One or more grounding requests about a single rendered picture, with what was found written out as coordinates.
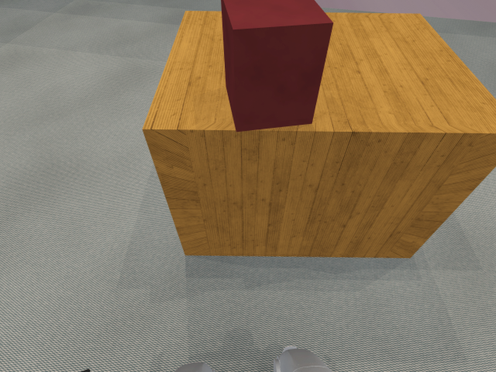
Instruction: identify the carton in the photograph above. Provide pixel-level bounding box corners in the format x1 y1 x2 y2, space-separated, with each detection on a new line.
221 0 333 132

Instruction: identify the robot right shin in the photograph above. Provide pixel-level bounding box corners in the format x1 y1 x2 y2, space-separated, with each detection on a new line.
282 346 297 353

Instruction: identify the right robot thigh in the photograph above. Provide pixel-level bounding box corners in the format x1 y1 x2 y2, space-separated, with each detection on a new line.
274 349 332 372

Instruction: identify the pedestal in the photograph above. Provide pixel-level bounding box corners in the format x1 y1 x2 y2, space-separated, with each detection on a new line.
143 11 496 258

